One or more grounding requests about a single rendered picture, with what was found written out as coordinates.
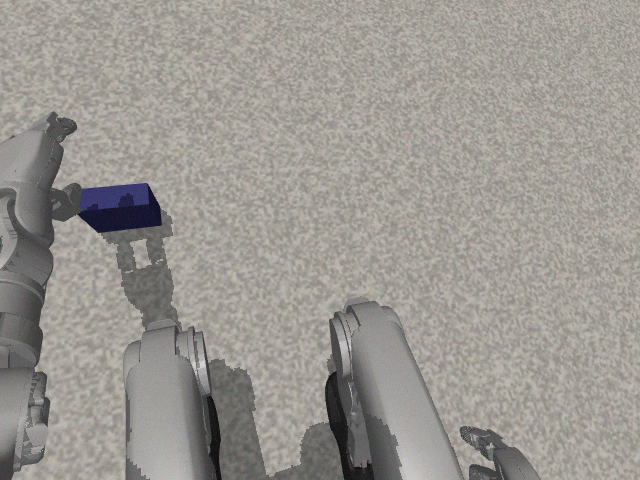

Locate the carton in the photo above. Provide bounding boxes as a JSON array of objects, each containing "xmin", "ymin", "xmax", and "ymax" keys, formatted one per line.
[{"xmin": 77, "ymin": 183, "xmax": 162, "ymax": 233}]

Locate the left robot hand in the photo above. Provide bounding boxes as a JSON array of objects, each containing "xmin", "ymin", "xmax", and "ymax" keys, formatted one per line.
[{"xmin": 0, "ymin": 111, "xmax": 83, "ymax": 222}]

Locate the right robot foot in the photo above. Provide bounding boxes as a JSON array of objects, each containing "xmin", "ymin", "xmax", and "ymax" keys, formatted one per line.
[{"xmin": 325, "ymin": 371, "xmax": 374, "ymax": 480}]

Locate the left robot arm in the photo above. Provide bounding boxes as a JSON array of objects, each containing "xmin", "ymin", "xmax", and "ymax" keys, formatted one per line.
[{"xmin": 0, "ymin": 181, "xmax": 54, "ymax": 480}]

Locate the right robot hand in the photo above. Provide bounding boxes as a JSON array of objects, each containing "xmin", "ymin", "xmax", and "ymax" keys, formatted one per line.
[{"xmin": 460, "ymin": 426, "xmax": 541, "ymax": 480}]

